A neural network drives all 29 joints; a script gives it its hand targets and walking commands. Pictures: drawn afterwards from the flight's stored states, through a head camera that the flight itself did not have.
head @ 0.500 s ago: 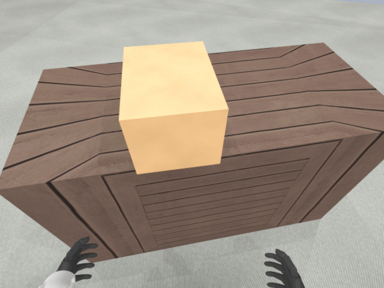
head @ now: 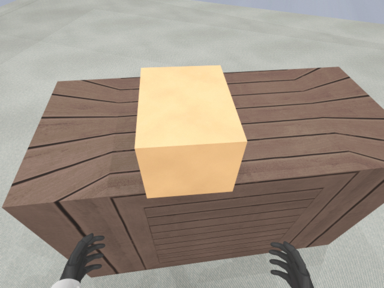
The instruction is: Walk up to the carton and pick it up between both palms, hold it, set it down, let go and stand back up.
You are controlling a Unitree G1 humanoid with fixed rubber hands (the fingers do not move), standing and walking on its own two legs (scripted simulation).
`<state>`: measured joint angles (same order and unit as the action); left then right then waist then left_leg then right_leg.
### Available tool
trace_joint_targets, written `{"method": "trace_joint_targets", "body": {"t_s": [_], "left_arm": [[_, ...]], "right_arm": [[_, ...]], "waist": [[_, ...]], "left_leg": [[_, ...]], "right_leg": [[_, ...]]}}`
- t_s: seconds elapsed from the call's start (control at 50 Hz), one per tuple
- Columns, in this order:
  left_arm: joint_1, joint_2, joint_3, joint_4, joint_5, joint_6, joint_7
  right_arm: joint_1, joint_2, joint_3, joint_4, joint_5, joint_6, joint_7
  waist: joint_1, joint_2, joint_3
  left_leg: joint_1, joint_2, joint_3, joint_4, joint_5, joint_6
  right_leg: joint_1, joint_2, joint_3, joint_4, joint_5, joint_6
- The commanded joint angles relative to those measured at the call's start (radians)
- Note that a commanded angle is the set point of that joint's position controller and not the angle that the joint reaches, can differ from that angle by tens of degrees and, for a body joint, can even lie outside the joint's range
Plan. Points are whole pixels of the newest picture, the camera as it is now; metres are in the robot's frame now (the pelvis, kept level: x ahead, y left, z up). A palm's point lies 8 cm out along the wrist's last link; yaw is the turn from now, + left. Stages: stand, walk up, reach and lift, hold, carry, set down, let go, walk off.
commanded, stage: reach and lift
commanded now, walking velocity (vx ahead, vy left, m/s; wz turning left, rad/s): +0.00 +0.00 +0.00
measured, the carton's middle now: (185, 128) +0.51 +0.02 +0.03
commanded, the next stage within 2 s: none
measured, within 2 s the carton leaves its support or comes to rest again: neither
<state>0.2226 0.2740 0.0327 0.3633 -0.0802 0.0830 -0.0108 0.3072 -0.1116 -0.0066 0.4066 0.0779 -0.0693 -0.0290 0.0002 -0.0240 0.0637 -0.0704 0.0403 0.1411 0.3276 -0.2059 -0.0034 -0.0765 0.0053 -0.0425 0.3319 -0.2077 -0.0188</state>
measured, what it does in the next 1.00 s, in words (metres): stands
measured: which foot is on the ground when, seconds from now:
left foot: down 0.00-1.00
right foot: down 0.00-1.00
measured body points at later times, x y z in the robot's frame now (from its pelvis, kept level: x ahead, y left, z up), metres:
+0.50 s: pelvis +0.02 +0.01 +0.00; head +0.01 +0.01 +0.45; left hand +0.22 +0.24 +0.00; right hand +0.23 -0.21 +0.00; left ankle -0.02 +0.11 -0.75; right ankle -0.01 -0.10 -0.75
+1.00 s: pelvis -0.01 -0.01 +0.00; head -0.01 +0.00 +0.45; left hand +0.29 +0.24 +0.05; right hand +0.31 -0.20 +0.05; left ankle -0.02 +0.11 -0.75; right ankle -0.01 -0.10 -0.75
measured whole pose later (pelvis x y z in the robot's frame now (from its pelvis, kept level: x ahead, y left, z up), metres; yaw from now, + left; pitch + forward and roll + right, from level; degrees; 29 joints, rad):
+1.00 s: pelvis -0.01 -0.01 +0.00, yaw +2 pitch -1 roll +0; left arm -0.14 0.29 0.06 0.29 -0.23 0.16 -0.01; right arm -0.12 -0.21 -0.01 0.33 0.28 0.07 -0.08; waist 0.03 -0.02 0.00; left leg -0.14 0.05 0.11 0.34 -0.18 -0.01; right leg -0.13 0.01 -0.07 0.34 -0.20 -0.03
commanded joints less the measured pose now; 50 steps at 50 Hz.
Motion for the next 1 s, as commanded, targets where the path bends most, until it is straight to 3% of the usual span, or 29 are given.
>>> {"method": "trace_joint_targets", "body": {"t_s": [0.0,0.14,0.26,0.58,0.6,0.74,0.98], "left_arm": [[-0.042,0.136,0.043,-0.195,-0.008,-0.071,0.006],[0.005,0.112,0.026,-0.294,-0.021,-0.099,0.013],[0.002,0.102,0.024,-0.361,-0.033,-0.102,0.016],[-0.217,0.107,0.035,-0.379,-0.109,-0.081,0.020],[-0.261,0.120,0.036,-0.396,-0.133,-0.094,0.017],[-0.447,0.136,0.044,-0.267,-0.145,-0.089,0.013],[-0.680,0.178,0.100,-0.276,-0.146,0.068,0.000]], "right_arm": [[-0.019,-0.117,-0.041,-0.165,0.028,-0.072,0.003],[-0.004,-0.161,-0.046,-0.219,0.086,-0.104,0.018],[-0.020,-0.189,-0.052,-0.286,0.120,-0.101,0.023],[-0.238,-0.198,-0.068,-0.410,0.156,-0.016,0.002],[-0.274,-0.188,-0.069,-0.429,0.166,-0.020,-0.002],[-0.461,-0.180,-0.065,-0.314,0.165,0.014,-0.021],[-0.719,-0.229,-0.056,-0.281,0.207,0.107,-0.061]], "waist": [[0.005,0.065,-0.151],[0.011,0.074,-0.144],[0.017,0.075,-0.143],[0.036,0.040,-0.177],[0.038,0.019,-0.197],[0.041,0.034,-0.222],[0.030,0.027,-0.346]], "left_leg": [[0.165,-0.032,-0.083,0.010,0.379,-0.043],[0.198,-0.028,-0.110,0.030,0.519,-0.058],[0.199,-0.026,-0.122,0.035,0.555,-0.062],[0.125,-0.029,-0.128,0.005,0.372,-0.027],[0.108,-0.023,-0.125,0.009,0.348,-0.026],[0.062,-0.022,-0.123,-0.006,0.219,-0.004],[0.072,-0.037,-0.116,0.017,0.295,0.003]], "right_leg": [[-0.067,0.004,0.055,-0.073,0.300,0.000],[-0.061,0.023,0.050,-0.088,0.356,-0.024],[-0.051,0.028,0.053,-0.095,0.355,-0.034],[-0.064,0.004,0.076,-0.093,0.215,-0.023],[-0.085,-0.002,0.080,-0.090,0.206,-0.016],[-0.106,-0.017,0.094,-0.081,0.084,-0.018],[-0.045,-0.005,0.086,-0.054,0.203,0.008]]}}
